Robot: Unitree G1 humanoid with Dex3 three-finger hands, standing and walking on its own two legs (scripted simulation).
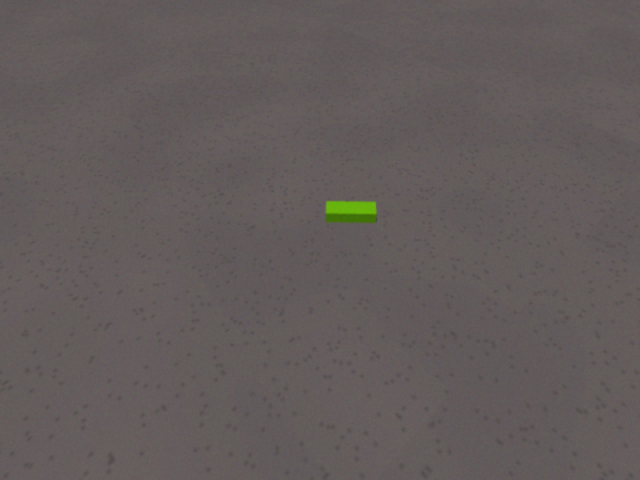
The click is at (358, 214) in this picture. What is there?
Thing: lying carton
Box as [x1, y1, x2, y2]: [326, 201, 376, 222]
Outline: 326,201 326,221 375,222 375,202
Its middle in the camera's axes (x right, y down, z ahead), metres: +0.12 -0.14 +1.78
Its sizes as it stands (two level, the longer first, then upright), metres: 0.225 0.081 0.054
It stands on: the floor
